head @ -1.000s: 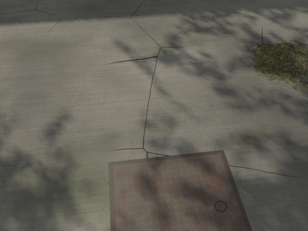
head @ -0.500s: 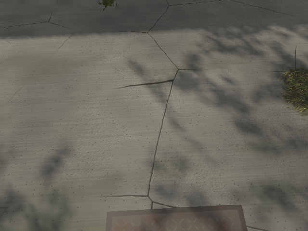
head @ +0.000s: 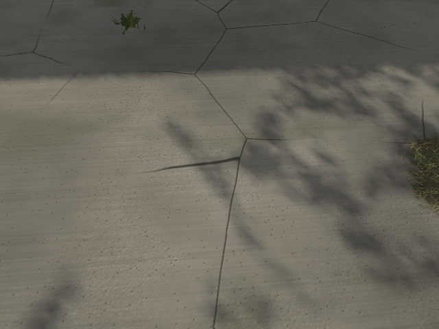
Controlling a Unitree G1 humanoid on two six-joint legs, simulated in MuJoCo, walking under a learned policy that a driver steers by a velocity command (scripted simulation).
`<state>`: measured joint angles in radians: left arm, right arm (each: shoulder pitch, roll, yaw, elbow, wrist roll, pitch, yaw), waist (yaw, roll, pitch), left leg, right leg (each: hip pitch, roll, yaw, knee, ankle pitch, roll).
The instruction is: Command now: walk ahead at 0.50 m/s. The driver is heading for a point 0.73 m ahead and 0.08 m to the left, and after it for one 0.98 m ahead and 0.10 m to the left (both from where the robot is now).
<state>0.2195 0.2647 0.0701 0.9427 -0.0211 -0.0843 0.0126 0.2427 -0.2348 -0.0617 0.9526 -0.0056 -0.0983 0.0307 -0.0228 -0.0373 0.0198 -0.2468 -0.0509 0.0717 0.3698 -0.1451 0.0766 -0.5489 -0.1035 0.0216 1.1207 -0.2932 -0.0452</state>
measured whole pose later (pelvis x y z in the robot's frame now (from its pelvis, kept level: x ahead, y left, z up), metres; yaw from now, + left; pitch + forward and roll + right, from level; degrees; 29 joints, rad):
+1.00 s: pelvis +0.55 +0.03 -0.02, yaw +20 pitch +1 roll -1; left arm 0.24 0.27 0.07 0.92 -0.03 -0.10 0.01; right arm 0.13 -0.27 -0.10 0.80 0.02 -0.05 0.04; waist 0.01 0.00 0.07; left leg -0.46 -0.06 0.05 0.63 -0.20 0.11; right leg -0.25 -0.06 -0.04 1.18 -0.48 0.02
